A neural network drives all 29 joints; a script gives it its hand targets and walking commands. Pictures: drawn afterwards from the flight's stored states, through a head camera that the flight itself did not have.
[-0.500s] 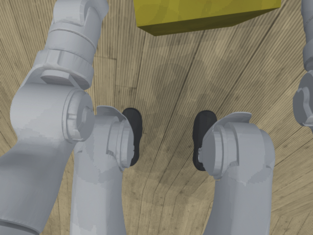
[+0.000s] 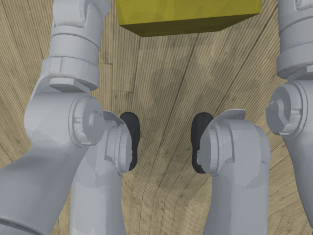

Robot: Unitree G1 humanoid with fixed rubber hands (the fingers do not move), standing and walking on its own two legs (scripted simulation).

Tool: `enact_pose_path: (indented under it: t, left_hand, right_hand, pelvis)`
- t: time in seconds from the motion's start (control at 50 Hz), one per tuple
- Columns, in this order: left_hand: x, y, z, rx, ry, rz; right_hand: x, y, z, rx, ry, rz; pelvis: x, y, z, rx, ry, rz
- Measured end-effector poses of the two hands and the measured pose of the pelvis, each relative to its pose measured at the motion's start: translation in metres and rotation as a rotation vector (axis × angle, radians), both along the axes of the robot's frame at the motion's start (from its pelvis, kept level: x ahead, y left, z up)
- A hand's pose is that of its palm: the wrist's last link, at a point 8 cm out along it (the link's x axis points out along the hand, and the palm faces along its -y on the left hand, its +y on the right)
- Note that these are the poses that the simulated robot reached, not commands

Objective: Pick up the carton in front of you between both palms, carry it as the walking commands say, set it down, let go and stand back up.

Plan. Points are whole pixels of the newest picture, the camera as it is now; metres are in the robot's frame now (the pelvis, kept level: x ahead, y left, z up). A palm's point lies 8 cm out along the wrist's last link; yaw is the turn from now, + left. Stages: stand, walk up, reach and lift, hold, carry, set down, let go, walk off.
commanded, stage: reach and lift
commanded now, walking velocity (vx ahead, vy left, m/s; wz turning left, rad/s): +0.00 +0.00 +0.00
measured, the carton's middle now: out of the picture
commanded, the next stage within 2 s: none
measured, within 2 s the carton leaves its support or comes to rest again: leaves its support in 0.02 s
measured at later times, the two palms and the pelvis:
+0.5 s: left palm out of the picture +0.50 +0.07 +0.07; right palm out of the picture +0.48 -0.22 +0.07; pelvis -0.02 +0.02 +0.11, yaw -6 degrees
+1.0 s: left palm out of the picture +0.47 +0.09 +0.21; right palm out of the picture +0.44 -0.21 +0.21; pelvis +0.02 +0.02 +0.24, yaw -8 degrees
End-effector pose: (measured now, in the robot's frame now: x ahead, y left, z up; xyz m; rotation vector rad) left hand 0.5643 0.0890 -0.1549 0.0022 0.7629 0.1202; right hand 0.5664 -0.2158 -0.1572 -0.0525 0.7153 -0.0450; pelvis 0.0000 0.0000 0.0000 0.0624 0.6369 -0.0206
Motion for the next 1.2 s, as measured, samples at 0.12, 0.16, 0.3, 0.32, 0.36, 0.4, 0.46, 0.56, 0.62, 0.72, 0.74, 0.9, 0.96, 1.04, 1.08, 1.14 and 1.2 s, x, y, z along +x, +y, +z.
enact_pose_path:
  t: [0.12,0.16,0.3,0.32,0.36,0.4,0.46,0.56,0.62,0.72,0.74,0.9,0.96,1.04,1.08,1.14,1.2]
  left_hand:
    - [-0.008,-0.010,0.046,-0.025,-0.072,0.035]
    - [-0.014,-0.013,0.069,-0.032,-0.087,0.028]
    - [-0.039,-0.020,0.157,-0.015,-0.072,-0.024]
    - [-0.044,-0.021,0.166,-0.010,-0.059,-0.032]
    - [-0.051,-0.022,0.183,-0.008,-0.045,-0.044]
    - [-0.056,-0.022,0.196,-0.009,-0.039,-0.049]
    - [-0.060,-0.020,0.213,0.007,-0.049,-0.060]
    - [-0.064,-0.007,0.232,0.007,-0.078,-0.036]
    - [-0.066,0.001,0.241,-0.008,-0.081,-0.014]
    - [-0.068,0.007,0.263,-0.026,-0.083,-0.017]
    - [-0.069,0.006,0.269,-0.029,-0.083,-0.020]
    - [-0.077,0.000,0.330,-0.027,-0.089,-0.063]
    - [-0.088,0.001,0.351,-0.023,-0.076,-0.068]
    - [-0.100,0.003,0.378,-0.012,-0.062,-0.071]
    - [-0.102,0.004,0.391,-0.004,-0.069,-0.076]
    - [-0.105,0.005,0.410,0.000,-0.078,-0.077]
    - [-0.109,0.007,0.426,0.002,-0.085,-0.078]
  right_hand:
    - [-0.011,-0.005,0.049,0.010,-0.060,-0.084]
    - [-0.017,-0.008,0.076,0.017,-0.076,-0.101]
    - [-0.054,-0.014,0.165,0.033,-0.053,-0.158]
    - [-0.060,-0.014,0.173,0.027,-0.040,-0.160]
    - [-0.073,-0.015,0.188,0.004,-0.023,-0.160]
    - [-0.082,-0.015,0.199,0.007,-0.015,-0.171]
    - [-0.088,-0.012,0.214,0.002,-0.024,-0.173]
    - [-0.085,0.000,0.233,0.019,-0.051,-0.161]
    - [-0.085,0.008,0.242,0.020,-0.054,-0.155]
    - [-0.092,0.014,0.263,0.015,-0.055,-0.169]
    - [-0.094,0.014,0.269,0.011,-0.055,-0.171]
    - [-0.113,0.008,0.331,0.024,-0.059,-0.218]
    - [-0.124,0.009,0.354,0.030,-0.048,-0.224]
    - [-0.135,0.012,0.379,0.038,-0.032,-0.227]
    - [-0.138,0.013,0.391,0.036,-0.037,-0.225]
    - [-0.142,0.014,0.406,0.035,-0.047,-0.220]
    - [-0.148,0.016,0.420,0.048,-0.053,-0.230]
  pelvis:
    - [0.004,0.002,0.014,0.014,0.018,-0.040]
    - [0.004,0.004,0.022,0.017,0.037,-0.052]
    - [0.000,0.015,0.063,0.006,0.070,-0.091]
    - [-0.002,0.016,0.070,0.003,0.067,-0.094]
    - [-0.006,0.018,0.083,0.000,0.070,-0.098]
    - [-0.010,0.020,0.095,-0.002,0.068,-0.102]
    - [-0.016,0.023,0.108,-0.004,0.069,-0.104]
    - [-0.021,0.024,0.124,-0.001,0.074,-0.104]
    - [-0.021,0.024,0.133,-0.001,0.079,-0.104]
    - [-0.014,0.024,0.153,-0.013,0.087,-0.101]
    - [-0.011,0.024,0.158,-0.016,0.088,-0.099]
    - [0.010,0.024,0.203,-0.028,0.045,-0.105]
    - [0.019,0.024,0.223,-0.029,0.018,-0.112]
    - [0.027,0.022,0.248,-0.033,-0.030,-0.121]
    - [0.030,0.021,0.258,-0.034,-0.056,-0.124]
    - [0.033,0.020,0.272,-0.039,-0.089,-0.124]
    - [0.036,0.018,0.286,-0.041,-0.125,-0.126]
